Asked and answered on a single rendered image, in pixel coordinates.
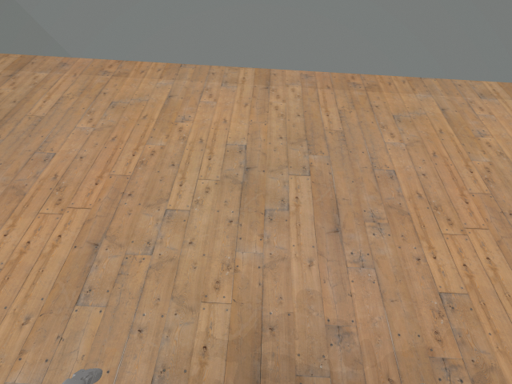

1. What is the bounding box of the left robot hand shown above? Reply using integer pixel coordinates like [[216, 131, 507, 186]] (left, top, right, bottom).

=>
[[62, 368, 102, 384]]

